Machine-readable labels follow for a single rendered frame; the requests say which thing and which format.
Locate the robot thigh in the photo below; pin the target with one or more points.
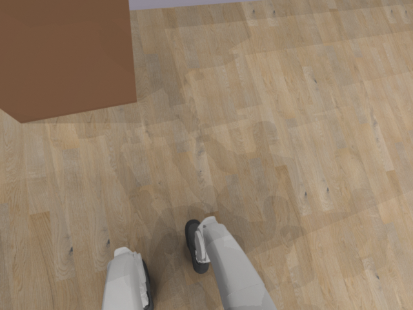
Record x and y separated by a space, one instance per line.
240 286
125 274

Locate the right robot thigh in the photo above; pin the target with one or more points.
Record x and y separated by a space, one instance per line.
240 286

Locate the left robot thigh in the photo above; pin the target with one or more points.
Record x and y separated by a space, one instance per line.
125 274

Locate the cabinet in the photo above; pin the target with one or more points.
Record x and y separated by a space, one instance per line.
62 57

